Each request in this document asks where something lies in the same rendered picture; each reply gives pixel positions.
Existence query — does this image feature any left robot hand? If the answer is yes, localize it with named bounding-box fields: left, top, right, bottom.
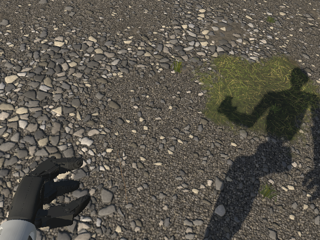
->
left=7, top=156, right=91, bottom=229

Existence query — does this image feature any left robot forearm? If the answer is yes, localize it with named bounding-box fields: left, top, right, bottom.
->
left=0, top=219, right=37, bottom=240

